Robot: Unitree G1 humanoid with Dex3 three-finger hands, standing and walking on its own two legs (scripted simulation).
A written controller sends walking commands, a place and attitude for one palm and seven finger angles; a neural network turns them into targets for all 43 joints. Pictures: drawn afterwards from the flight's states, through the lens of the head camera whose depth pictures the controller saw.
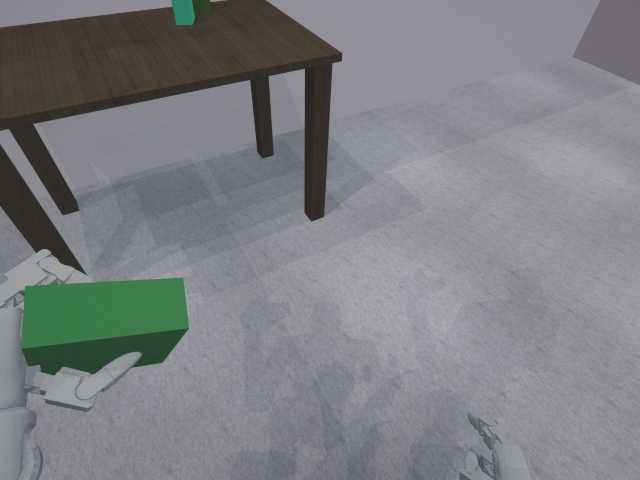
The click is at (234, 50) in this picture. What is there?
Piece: table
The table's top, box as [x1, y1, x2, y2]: [0, 0, 341, 130]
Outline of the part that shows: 341,53 265,0 224,0 210,2 211,10 209,12 198,13 194,11 195,19 192,25 176,25 172,7 0,27 0,130 340,61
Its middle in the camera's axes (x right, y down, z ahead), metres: -0.58 -0.63 +1.27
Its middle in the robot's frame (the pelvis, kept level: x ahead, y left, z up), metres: +1.34 +0.65 -0.04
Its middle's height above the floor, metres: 0.74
